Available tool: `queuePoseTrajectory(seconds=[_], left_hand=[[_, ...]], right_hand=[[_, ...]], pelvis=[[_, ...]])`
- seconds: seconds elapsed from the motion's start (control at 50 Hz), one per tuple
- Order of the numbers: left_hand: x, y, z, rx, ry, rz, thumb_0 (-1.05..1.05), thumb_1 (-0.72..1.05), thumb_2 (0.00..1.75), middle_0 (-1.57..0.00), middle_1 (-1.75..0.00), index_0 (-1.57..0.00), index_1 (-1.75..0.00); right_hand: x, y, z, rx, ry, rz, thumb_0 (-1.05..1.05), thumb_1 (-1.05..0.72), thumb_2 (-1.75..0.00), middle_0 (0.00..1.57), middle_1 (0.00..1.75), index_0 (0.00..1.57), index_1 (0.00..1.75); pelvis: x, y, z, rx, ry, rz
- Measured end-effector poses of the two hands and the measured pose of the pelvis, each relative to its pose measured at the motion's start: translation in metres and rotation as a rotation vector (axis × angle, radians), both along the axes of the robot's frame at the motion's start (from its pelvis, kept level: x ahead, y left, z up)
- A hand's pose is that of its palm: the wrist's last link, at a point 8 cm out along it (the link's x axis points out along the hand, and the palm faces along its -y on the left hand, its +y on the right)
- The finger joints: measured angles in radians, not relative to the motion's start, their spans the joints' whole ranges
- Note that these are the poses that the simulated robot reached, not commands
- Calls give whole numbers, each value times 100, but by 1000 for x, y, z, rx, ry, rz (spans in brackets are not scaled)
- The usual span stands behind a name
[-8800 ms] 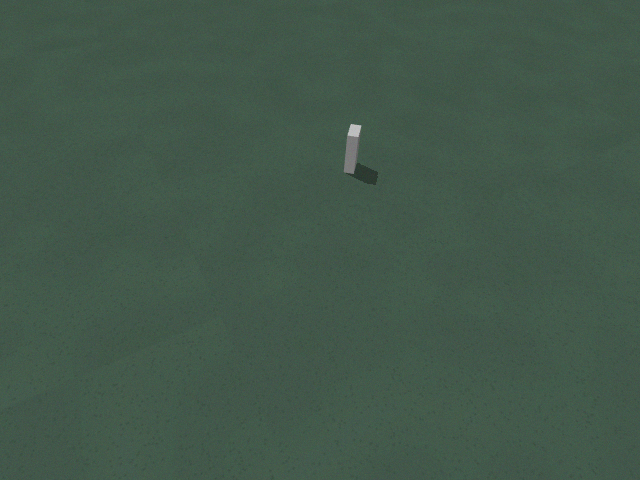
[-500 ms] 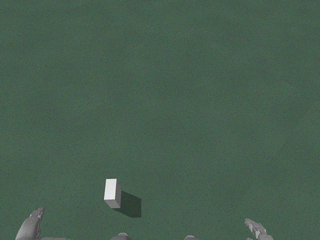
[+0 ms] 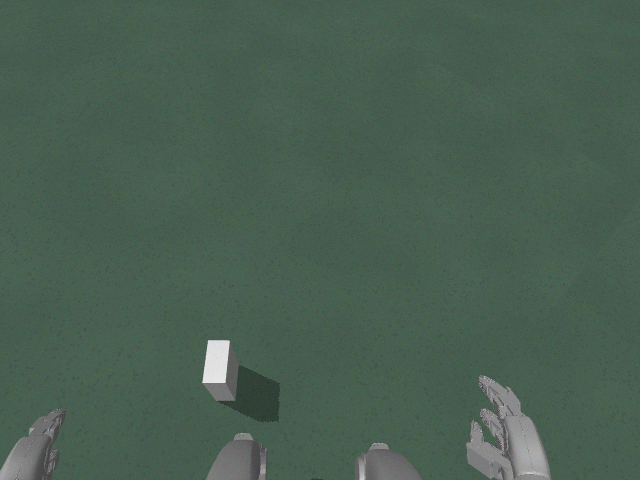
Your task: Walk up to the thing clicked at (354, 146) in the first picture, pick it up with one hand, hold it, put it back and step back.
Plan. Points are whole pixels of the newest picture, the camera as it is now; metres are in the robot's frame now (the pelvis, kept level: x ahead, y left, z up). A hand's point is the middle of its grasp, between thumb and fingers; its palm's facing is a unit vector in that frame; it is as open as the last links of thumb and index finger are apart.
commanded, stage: go down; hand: left
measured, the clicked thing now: (222, 372) +0.38 +0.21 -0.59
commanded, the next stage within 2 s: none
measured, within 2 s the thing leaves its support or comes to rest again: neither
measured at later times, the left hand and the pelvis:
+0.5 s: hand (76, 416) +0.22 +0.35 -0.20, palm faces +0.17 -0.96 -0.22, open 17.4 cm; pelvis -0.05 +0.00 -0.12, yaw -2 degrees
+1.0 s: hand (75, 392) +0.27 +0.39 -0.25, palm faces +0.19 -0.97 -0.14, open 17.6 cm; pelvis -0.07 +0.00 -0.22, yaw -4 degrees
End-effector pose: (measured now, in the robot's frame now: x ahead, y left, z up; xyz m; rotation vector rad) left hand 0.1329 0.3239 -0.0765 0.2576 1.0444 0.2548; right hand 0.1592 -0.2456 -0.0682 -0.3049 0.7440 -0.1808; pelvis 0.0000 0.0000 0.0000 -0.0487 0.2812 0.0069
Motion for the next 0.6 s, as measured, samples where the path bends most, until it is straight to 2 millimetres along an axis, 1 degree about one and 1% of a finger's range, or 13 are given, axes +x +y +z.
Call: queuePoseTrajectory(seconds=[0.12,0.22,0.34,0.44,0.5,0.6], left_hand=[[-2,6,-11,-10,-41,2,-1,-48,10,-11,-7,-9,-9],[6,22,-31,-17,-107,18,-1,-46,11,-10,-7,-9,-9],[34,49,-60,-20,-286,-2,-1,-49,12,-10,-9,-9,-10],[56,65,-84,-36,-395,-26,-1,-54,10,-10,-8,-9,-10],[64,71,-97,-50,-435,-37,-1,-56,9,-9,-8,-8,-9],[71,82,-114,-65,-491,-39,-1,-58,9,-7,-7,-7,-8]], right_hand=[[-5,-1,-16,-6,12,10,1,-81,-88,21,30,20,30],[-12,-6,-37,-23,31,35,1,-83,-89,21,30,20,30],[-20,-16,-79,-63,70,67,1,-85,-89,21,30,20,30],[-30,-22,-118,-82,119,71,1,-86,-89,21,30,20,30],[-38,-23,-138,-85,155,68,1,-87,-89,21,30,20,30],[-51,-20,-167,-84,209,72,1,-89,-89,21,30,20,30]], pelvis=[[-6,-1,-14,-3,30,-1],[-15,-2,-34,-1,76,-5],[-30,-4,-74,-1,149,-12],[-41,-3,-107,-9,198,-18],[-46,-2,-123,-14,220,-22],[-53,-1,-145,-22,250,-28]])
